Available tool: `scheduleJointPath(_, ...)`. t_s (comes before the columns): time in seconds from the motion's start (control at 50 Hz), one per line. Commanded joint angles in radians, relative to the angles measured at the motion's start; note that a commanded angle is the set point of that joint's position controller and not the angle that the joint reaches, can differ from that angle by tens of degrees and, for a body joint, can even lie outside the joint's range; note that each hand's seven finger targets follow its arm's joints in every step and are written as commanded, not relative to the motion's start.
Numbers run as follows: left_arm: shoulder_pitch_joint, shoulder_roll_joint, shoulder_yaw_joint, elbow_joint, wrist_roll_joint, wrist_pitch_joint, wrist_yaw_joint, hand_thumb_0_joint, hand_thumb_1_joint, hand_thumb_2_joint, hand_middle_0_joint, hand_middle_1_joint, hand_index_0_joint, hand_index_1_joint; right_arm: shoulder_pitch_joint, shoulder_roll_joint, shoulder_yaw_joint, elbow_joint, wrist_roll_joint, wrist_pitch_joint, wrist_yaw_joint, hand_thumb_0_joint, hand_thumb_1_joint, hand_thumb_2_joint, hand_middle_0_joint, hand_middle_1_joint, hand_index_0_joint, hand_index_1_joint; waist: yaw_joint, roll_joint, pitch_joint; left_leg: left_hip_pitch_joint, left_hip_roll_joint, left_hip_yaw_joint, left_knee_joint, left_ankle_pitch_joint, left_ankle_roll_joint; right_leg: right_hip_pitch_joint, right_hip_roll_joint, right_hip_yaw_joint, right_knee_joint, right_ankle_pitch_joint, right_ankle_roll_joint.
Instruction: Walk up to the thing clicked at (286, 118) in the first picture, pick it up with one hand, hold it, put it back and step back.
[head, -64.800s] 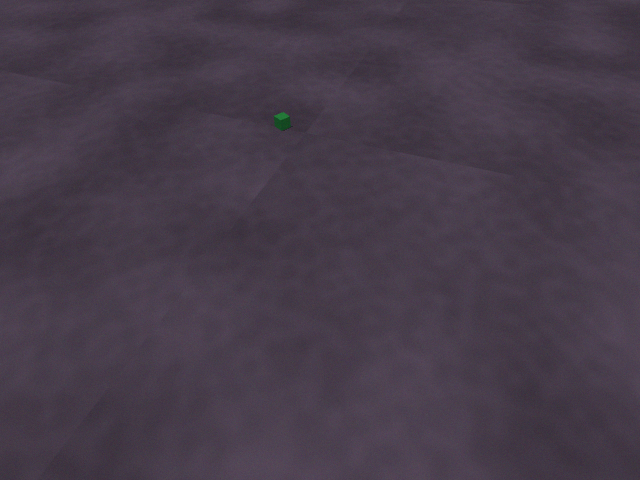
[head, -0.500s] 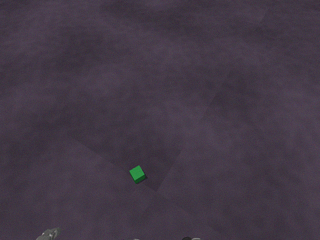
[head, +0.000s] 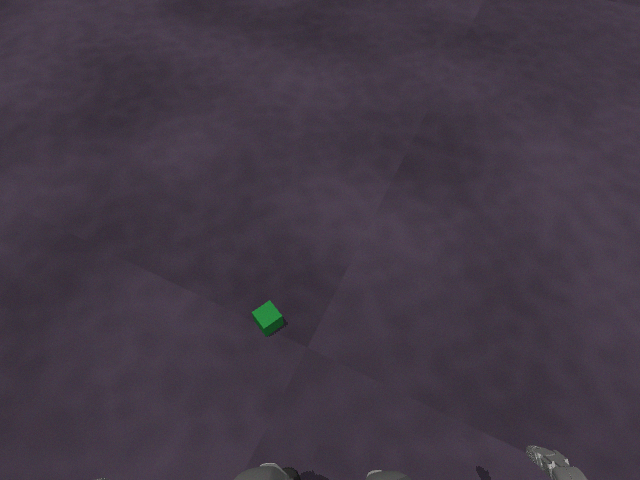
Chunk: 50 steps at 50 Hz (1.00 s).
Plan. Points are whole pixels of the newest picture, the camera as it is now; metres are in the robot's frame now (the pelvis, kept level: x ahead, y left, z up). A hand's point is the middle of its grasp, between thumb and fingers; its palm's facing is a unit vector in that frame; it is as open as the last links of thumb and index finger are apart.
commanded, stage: step back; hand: left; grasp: from above
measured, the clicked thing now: (267, 318) +0.62 +0.18 -0.73
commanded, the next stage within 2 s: none
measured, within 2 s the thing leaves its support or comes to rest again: neither
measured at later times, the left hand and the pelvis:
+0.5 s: hand out of the picture -0.03 +0.20 -0.13, palm faces +0.06 -0.92 -0.39, open 7.4 cm; pelvis -0.15 -0.06 +0.00, yaw +5 degrees
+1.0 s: hand out of the picture -0.29 +0.18 -0.15, palm faces +0.04 -0.90 -0.43, open 7.4 cm; pelvis -0.33 -0.10 -0.01, yaw +3 degrees
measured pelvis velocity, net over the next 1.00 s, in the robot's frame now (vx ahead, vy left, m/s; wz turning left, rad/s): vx -0.33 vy -0.10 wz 0.05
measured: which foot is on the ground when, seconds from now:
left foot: down 0.00-0.16, up 0.18-0.54, down 0.56-1.00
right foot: up 0.00-0.10, down 0.12-0.62, up 0.64-0.94, down 0.96-1.00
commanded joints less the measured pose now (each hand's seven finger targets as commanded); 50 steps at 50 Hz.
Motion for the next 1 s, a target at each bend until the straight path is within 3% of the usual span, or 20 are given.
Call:
scheduleJointPath(0.0,0.096,0.177,0.059,-0.069,0.012,-0.031,-0.003,0.000,0.900,0.900,-0.200,-0.300,-0.200,-0.300,0.023,-0.305,-0.089,-0.075,-0.001,-0.013,-0.011,0.000,-0.900,-0.900,0.200,0.300,0.200,0.300,-0.005,0.111,-0.303,0.219,0.329,-0.351,-0.165,0.224,0.139,-0.020,-0.044,-0.029,-0.079,0.015,-0.019)
scheduleJointPath(0.08,0.227,0.166,0.069,-0.026,0.015,-0.039,-0.016,0.000,0.900,0.900,-0.200,-0.300,-0.200,-0.300,-0.056,-0.308,-0.083,-0.087,0.005,0.001,-0.002,0.000,-0.900,-0.900,0.200,0.300,0.200,0.300,0.061,0.114,-0.298,0.044,0.273,-0.282,-0.108,0.050,0.055,0.167,-0.065,-0.059,-0.386,0.214,-0.061)
scheduleJointPath(0.12,0.154,0.242,0.088,-0.066,0.032,-0.048,-0.015,0.000,0.900,0.900,-0.200,-0.300,-0.200,-0.300,-0.033,-0.242,-0.061,-0.089,0.017,0.006,0.002,0.000,-0.900,-0.900,0.200,0.300,0.200,0.300,0.035,-0.144,-0.192,-0.171,0.053,-0.163,0.124,-0.241,-0.060,0.127,-0.256,0.284,-0.579,0.177,-0.147)
scheduleJointPath(0.14,0.068,0.324,0.100,-0.110,0.030,-0.046,-0.016,0.000,0.900,0.900,-0.200,-0.300,-0.200,-0.300,-0.045,-0.231,-0.066,-0.080,0.021,0.011,-0.009,0.000,-0.900,-0.900,0.200,0.300,0.200,0.300,0.065,-0.271,-0.139,-0.140,-0.081,-0.142,0.376,-0.395,-0.096,-0.085,-0.423,0.426,-0.663,0.159,-0.280)
scheduleJointPath(0.16,-0.007,0.322,0.097,-0.147,0.040,-0.050,-0.012,0.000,0.900,0.900,-0.200,-0.300,-0.200,-0.300,-0.017,-0.261,-0.076,-0.062,0.015,0.014,-0.012,0.000,-0.900,-0.900,0.200,0.300,0.200,0.300,0.040,-0.240,-0.089,-0.061,-0.065,-0.223,0.540,-0.396,-0.092,-0.240,-0.458,0.471,-0.683,0.150,-0.329)
scheduleJointPath(0.24,-0.111,0.206,0.076,-0.171,0.027,-0.056,0.002,0.000,0.900,0.900,-0.200,-0.300,-0.200,-0.300,0.113,-0.235,-0.051,-0.007,0.029,0.010,-0.010,0.000,-0.900,-0.900,0.200,0.300,0.200,0.300,-0.042,-0.093,-0.114,-0.134,-0.136,-0.272,0.628,-0.204,-0.091,-0.063,-0.217,0.072,-0.561,0.441,-0.142)
scheduleJointPath(0.38,0.088,0.181,0.079,-0.174,0.030,-0.049,0.017,0.000,0.900,0.900,-0.200,-0.300,-0.200,-0.300,0.081,-0.228,-0.040,-0.067,0.011,-0.012,-0.025,0.000,-0.900,-0.900,0.200,0.300,0.200,0.300,0.083,-0.107,-0.279,-0.227,-0.044,-0.220,0.346,-0.345,-0.112,0.405,-0.323,0.135,-0.425,0.708,-0.240)
scheduleJointPath(0.44,0.058,0.196,0.077,-0.194,0.024,-0.041,0.017,0.000,0.900,0.900,-0.200,-0.300,-0.200,-0.300,0.143,-0.231,-0.047,-0.051,0.009,-0.007,-0.022,0.000,-0.900,-0.900,0.200,0.300,0.200,0.300,0.058,-0.148,-0.311,-0.086,-0.020,-0.163,0.199,-0.312,-0.096,0.324,-0.337,0.137,-0.414,0.724,-0.235)
scheduleJointPath(0.52,-0.034,0.225,0.074,-0.222,0.015,-0.028,0.007,0.000,0.900,0.900,-0.200,-0.300,-0.200,-0.300,0.280,-0.245,-0.063,0.004,0.010,0.002,-0.009,0.000,-0.900,-0.900,0.200,0.300,0.200,0.300,-0.021,-0.090,-0.344,0.118,-0.026,-0.092,-0.047,-0.106,-0.043,0.163,-0.290,0.083,-0.415,0.431,-0.156)
scheduleJointPath(0.54,-0.045,0.216,0.066,-0.223,0.013,-0.024,0.003,0.000,0.900,0.900,-0.200,-0.300,-0.200,-0.300,0.293,-0.254,-0.069,0.005,0.005,0.003,-0.008,0.000,-0.900,-0.900,0.200,0.300,0.200,0.300,-0.033,-0.060,-0.321,0.157,0.001,-0.129,-0.086,-0.045,-0.019,0.074,-0.270,0.073,-0.398,0.315,-0.122)
scheduleJointPath(0.58,-0.064,0.157,0.053,-0.229,0.011,-0.026,-0.002,0.000,0.900,0.900,-0.200,-0.300,-0.200,-0.300,0.207,-0.370,-0.093,-0.032,-0.026,0.002,-0.001,0.000,-0.900,-0.900,0.200,0.300,0.200,0.300,-0.028,0.252,-0.215,0.120,0.327,-0.581,-0.269,-0.092,0.127,-0.219,-0.037,-0.106,-0.120,-0.015,-0.032)
scheduleJointPath(0.6,-0.116,0.203,0.081,-0.230,0.020,-0.028,0.008,0.000,0.900,0.900,-0.200,-0.300,-0.200,-0.300,0.126,-0.438,-0.109,-0.068,-0.028,0.002,0.003,0.000,-0.900,-0.900,0.200,0.300,0.200,0.300,-0.060,0.298,-0.169,-0.096,0.443,-0.681,-0.324,-0.073,0.243,-0.147,0.006,-0.039,0.151,-0.136,-0.014)
scheduleJointPath(0.62,-0.098,0.220,0.089,-0.210,0.025,-0.024,0.006,0.000,0.900,0.900,-0.200,-0.300,-0.200,-0.300,0.038,-0.412,-0.102,-0.090,-0.029,-0.011,-0.008,0.000,-0.900,-0.900,0.200,0.300,0.200,0.300,-0.018,0.257,-0.125,-0.184,0.473,-0.698,-0.327,-0.008,0.258,-0.099,-0.004,0.051,0.323,-0.111,-0.020)
scheduleJointPath(0.66,-0.020,0.178,0.086,-0.159,0.005,-0.019,-0.001,0.000,0.900,0.900,-0.200,-0.300,-0.200,-0.300,-0.008,-0.317,-0.065,-0.105,-0.041,-0.019,-0.015,0.000,-0.900,-0.900,0.200,0.300,0.200,0.300,0.036,0.104,-0.133,-0.104,0.309,-0.432,-0.242,0.234,0.171,-0.141,0.064,0.087,0.412,-0.018,-0.027)
scheduleJointPath(0.7,0.062,0.177,0.086,-0.125,-0.002,-0.015,-0.006,0.000,0.900,0.900,-0.200,-0.300,-0.200,-0.300,-0.033,-0.289,-0.063,-0.106,-0.028,-0.019,-0.019,0.000,-0.900,-0.900,0.200,0.300,0.200,0.300,0.073,0.091,-0.134,-0.067,0.240,-0.318,-0.234,0.176,0.113,-0.164,0.085,0.064,0.444,0.059,-0.025)
scheduleJointPath(0.82,0.049,0.152,0.056,-0.136,0.005,-0.049,0.001,0.000,0.900,0.900,-0.200,-0.300,-0.200,-0.300,0.077,-0.293,-0.073,-0.092,-0.009,-0.008,-0.015,0.000,-0.900,-0.900,0.200,0.300,0.200,0.300,-0.013,0.212,-0.248,0.283,0.271,-0.313,-0.090,0.300,0.176,-0.175,-0.034,0.001,-0.004,-0.013,0.033)
scheduleJointPath(0.88,0.070,0.156,0.051,-0.097,0.003,-0.066,0.005,0.000,0.900,0.900,-0.200,-0.300,-0.200,-0.300,0.081,-0.310,-0.074,-0.089,-0.011,0.017,-0.005,0.000,-0.900,-0.900,0.200,0.300,0.200,0.300,-0.028,0.238,-0.305,0.283,0.233,-0.288,-0.017,0.336,0.136,-0.050,-0.036,-0.093,-0.310,0.061,0.022)
scheduleJointPath(0.92,0.174,0.166,0.051,-0.030,0.011,-0.071,0.005,0.000,0.900,0.900,-0.200,-0.300,-0.200,-0.300,0.033,-0.322,-0.075,-0.100,0.006,0.035,0.002,0.000,-0.900,-0.900,0.200,0.300,0.200,0.300,0.024,0.211,-0.338,0.170,0.215,-0.258,0.033,0.256,0.094,0.125,-0.021,-0.147,-0.525,0.256,-0.005)
scheduleJointPath(0.96,0.175,0.272,0.078,-0.034,0.033,-0.075,0.004,0.000,0.900,0.900,-0.200,-0.300,-0.200,-0.300,0.008,-0.248,-0.052,-0.127,0.017,0.036,0.008,0.000,-0.900,-0.900,0.200,0.300,0.200,0.300,0.032,-0.046,-0.293,-0.143,0.057,-0.216,0.185,-0.083,-0.016,0.182,-0.216,0.193,-0.503,0.265,-0.082)
scheduleJointPath(0.98,0.094,0.399,0.102,-0.074,0.033,-0.063,0.002,0.000,0.900,0.900,-0.200,-0.300,-0.200,-0.300,-0.038,-0.233,-0.060,-0.142,0.021,0.038,-0.010,0.000,-0.900,-0.900,0.200,0.300,0.200,0.300,0.084,-0.310,-0.229,-0.157,-0.069,-0.187,0.428,-0.394,-0.071,-0.061,-0.436,0.436,-0.597,0.254,-0.265)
